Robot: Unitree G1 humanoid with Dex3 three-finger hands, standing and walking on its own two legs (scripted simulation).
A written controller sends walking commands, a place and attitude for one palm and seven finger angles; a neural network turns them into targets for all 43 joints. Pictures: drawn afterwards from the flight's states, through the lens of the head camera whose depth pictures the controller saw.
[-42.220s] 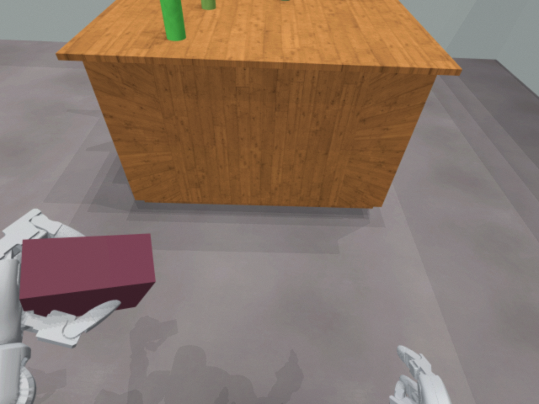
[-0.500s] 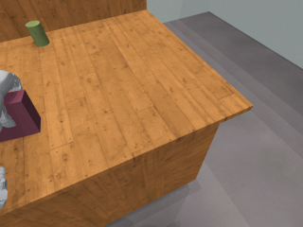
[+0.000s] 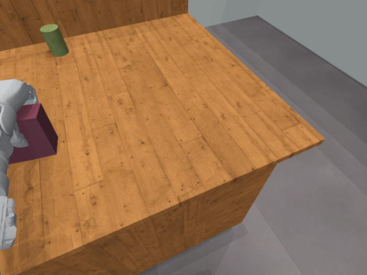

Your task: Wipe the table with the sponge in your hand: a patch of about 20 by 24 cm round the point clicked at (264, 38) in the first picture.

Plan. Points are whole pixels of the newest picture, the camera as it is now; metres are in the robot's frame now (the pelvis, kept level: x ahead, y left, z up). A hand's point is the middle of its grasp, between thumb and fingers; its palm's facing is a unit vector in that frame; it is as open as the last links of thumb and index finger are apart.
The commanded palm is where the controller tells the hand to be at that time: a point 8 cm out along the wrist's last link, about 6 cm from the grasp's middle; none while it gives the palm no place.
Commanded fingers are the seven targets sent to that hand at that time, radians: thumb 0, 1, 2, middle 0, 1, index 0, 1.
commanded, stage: slide back across to the first lane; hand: left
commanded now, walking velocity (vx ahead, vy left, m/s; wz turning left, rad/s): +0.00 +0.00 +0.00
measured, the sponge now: (23, 140) +0.38 +0.39 +0.08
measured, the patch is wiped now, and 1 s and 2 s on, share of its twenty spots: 1.00 1.00 1.00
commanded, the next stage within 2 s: wipe back along the first lane in 0.48 s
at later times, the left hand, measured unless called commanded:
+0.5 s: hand out of the picture +0.39 +0.42 +0.14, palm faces -0.09 -0.03 -1.00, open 9.8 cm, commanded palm +0.35 +0.43 +0.18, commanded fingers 0.00 0.10 1.30 -1.20 -1.60 -1.20 -1.60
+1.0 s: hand out of the picture +0.35 +0.43 +0.14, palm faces -0.04 +0.01 -1.00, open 9.8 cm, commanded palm +0.31 +0.41 +0.16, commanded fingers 0.00 0.10 1.30 -1.20 -1.60 -1.20 -1.60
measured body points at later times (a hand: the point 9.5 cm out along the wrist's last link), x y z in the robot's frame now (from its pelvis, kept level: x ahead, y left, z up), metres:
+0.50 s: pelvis +0.03 +0.00 +0.01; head +0.07 -0.01 +0.45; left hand +0.39 +0.42 +0.19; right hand +0.14 -0.28 -0.11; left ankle +0.00 +0.08 -0.73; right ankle +0.02 -0.13 -0.73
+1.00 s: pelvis +0.03 +0.02 +0.00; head +0.06 +0.01 +0.45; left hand +0.34 +0.43 +0.19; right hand +0.18 -0.24 -0.11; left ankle +0.00 +0.08 -0.73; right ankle +0.02 -0.13 -0.73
